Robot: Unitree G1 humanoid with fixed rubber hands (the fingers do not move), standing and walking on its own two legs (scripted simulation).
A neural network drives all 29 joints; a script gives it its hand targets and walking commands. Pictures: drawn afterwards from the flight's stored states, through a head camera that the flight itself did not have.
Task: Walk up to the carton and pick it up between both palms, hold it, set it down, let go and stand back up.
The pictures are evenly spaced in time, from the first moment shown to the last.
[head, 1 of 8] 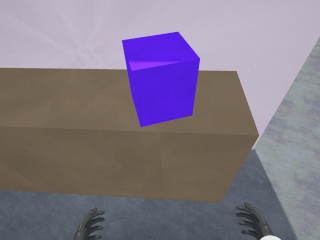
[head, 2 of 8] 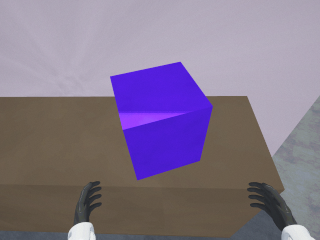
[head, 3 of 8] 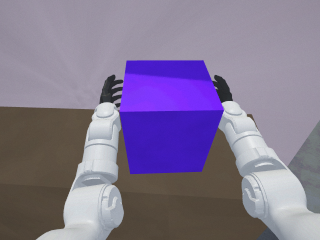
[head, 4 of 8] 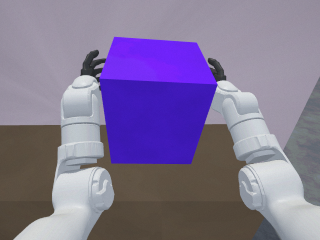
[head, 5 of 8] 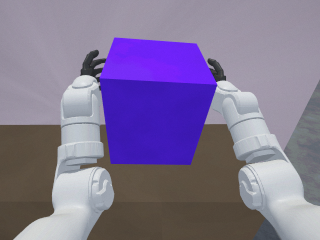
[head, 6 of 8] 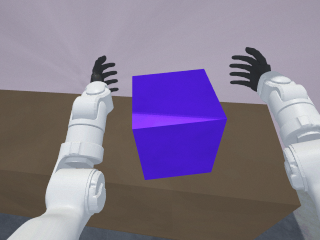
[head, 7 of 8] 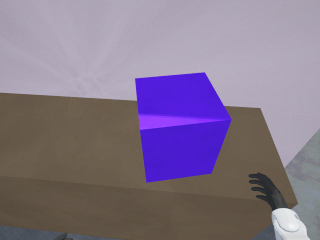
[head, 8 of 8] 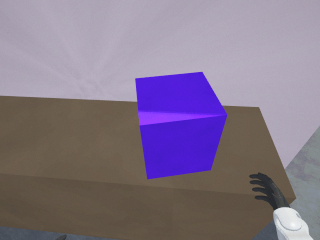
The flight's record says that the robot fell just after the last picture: no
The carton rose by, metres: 0.21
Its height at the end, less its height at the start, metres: +0.00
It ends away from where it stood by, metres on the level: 0.01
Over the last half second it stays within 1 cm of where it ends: yes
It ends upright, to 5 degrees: yes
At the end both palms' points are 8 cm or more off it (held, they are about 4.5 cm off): yes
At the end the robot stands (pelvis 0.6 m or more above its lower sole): yes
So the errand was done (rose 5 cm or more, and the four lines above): yes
